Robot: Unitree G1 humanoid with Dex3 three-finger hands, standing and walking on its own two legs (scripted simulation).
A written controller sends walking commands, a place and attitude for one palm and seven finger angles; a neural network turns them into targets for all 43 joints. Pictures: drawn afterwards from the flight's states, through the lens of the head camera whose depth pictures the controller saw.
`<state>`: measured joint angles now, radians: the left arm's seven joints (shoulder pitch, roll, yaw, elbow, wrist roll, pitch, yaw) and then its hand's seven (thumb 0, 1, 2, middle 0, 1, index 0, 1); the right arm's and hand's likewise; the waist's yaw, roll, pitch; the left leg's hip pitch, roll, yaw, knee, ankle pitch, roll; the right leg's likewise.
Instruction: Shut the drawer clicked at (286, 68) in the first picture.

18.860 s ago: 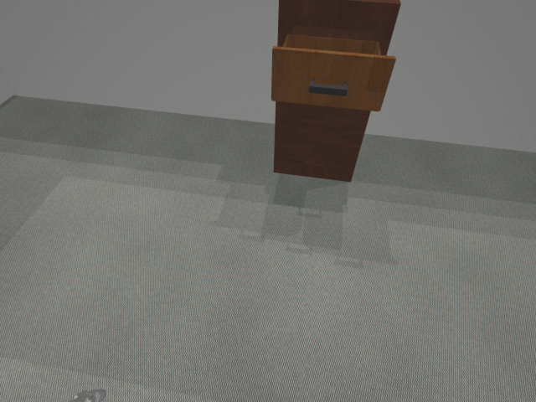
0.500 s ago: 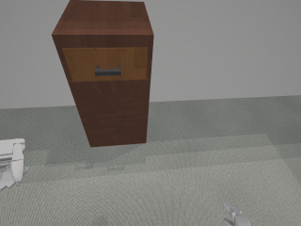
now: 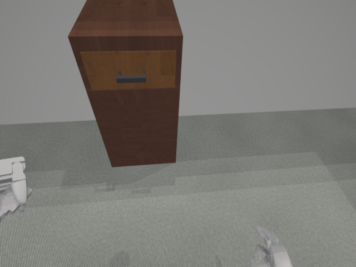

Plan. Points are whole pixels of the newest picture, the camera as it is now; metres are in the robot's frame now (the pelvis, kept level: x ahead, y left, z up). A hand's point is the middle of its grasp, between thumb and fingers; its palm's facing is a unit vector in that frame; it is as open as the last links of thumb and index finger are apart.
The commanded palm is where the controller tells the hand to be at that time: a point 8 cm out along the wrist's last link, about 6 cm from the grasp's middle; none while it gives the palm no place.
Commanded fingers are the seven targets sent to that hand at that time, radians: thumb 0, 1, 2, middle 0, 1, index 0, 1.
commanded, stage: stop stepping back and stand still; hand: left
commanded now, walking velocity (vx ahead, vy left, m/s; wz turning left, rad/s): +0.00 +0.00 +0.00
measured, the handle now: (131, 76) +0.83 +0.23 -0.04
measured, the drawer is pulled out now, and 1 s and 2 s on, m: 0.00 0.00 0.00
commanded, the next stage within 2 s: let the arm hang, fingers relaxed in 0.02 s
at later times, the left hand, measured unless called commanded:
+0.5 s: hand out of the picture +0.00 +0.21 -0.18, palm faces +0.11 -0.97 -0.20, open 3.5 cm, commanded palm none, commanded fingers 0.00 0.90 0.90 -0.60 -0.73 -0.60 -0.73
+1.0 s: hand out of the picture -0.07 +0.18 -0.17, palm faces +0.10 -0.98 -0.16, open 7.2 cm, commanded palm none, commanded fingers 0.00 0.90 0.90 -0.20 -0.30 -0.20 -0.30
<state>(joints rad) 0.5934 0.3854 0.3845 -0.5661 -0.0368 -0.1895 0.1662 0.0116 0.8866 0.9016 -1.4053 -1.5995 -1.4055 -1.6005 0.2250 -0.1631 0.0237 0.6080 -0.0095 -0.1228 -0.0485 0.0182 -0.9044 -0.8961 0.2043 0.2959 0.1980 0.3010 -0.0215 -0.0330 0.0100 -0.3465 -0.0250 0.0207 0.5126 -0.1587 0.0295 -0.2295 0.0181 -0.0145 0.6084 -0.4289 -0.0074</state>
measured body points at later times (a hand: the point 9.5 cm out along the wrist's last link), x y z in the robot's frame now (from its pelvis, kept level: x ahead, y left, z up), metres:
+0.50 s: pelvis +0.00 +0.02 +0.01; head +0.02 +0.05 +0.45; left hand -0.01 +0.26 -0.16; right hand +0.06 -0.22 -0.13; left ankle +0.02 +0.12 -0.73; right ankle -0.02 -0.10 -0.73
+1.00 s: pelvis -0.03 +0.03 +0.01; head -0.03 +0.03 +0.46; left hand -0.07 +0.23 -0.15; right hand -0.06 -0.16 -0.16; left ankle +0.02 +0.12 -0.73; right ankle -0.02 -0.10 -0.73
